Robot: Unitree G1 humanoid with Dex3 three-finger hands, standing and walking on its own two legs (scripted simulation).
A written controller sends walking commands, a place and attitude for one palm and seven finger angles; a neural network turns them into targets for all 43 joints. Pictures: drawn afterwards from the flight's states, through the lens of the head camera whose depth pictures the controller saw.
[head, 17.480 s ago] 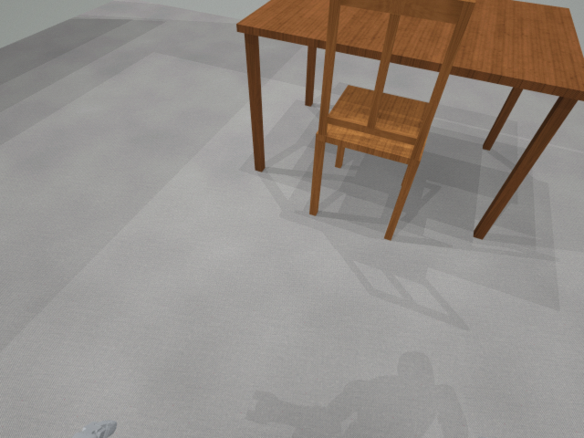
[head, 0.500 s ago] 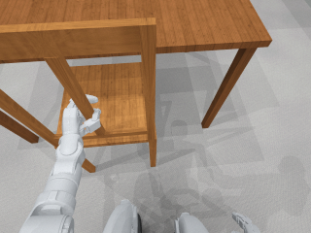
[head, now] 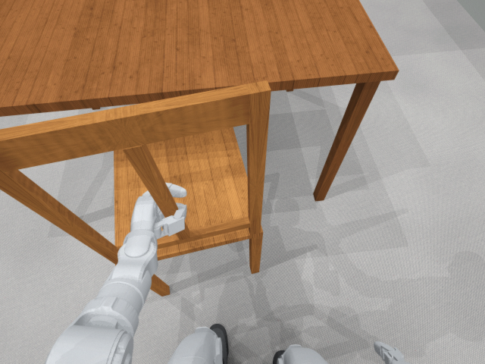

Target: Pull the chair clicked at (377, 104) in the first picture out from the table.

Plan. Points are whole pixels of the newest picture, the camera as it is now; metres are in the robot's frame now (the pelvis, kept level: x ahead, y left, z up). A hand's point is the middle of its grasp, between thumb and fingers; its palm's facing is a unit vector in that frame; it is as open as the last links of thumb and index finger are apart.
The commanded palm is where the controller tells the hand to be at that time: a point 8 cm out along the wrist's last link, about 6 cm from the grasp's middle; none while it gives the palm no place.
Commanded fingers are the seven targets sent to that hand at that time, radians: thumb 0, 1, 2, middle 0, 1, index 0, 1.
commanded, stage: step backward, pulling the chair out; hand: left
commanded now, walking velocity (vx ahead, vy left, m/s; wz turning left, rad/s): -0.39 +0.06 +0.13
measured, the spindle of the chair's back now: (165, 201) +0.39 +0.15 -0.03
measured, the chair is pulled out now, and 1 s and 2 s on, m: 0.14 0.20 0.30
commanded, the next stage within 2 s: none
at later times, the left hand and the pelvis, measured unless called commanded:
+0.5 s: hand (177, 238) +0.33 +0.13 -0.06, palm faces +0.04 -0.99 -0.17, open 5.7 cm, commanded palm +0.32 +0.18 -0.05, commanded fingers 0.00 0.90 0.90 -0.50 -1.45 -0.50 -1.45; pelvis -0.03 -0.01 +0.00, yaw +1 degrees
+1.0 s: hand (174, 253) +0.30 +0.13 -0.06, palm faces +0.02 -0.98 -0.19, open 5.8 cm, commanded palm +0.28 +0.18 -0.05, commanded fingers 0.00 0.90 0.90 -0.50 -1.45 -0.50 -1.45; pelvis -0.07 -0.01 +0.00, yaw +1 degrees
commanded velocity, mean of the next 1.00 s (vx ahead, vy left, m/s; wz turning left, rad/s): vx -0.38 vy -0.03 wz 0.09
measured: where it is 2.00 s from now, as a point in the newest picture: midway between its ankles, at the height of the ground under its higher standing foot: outside the picture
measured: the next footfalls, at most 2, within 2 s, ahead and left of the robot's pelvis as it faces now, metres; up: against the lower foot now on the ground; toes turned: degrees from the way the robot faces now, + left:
left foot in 0.68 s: +0.03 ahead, +0.13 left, +0.00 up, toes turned +0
left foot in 1.26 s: -0.10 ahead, +0.15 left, +0.00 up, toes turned +5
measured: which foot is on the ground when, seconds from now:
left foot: down 0.00-0.52, up 0.54-0.66, down 0.68-1.00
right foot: down 0.00-1.00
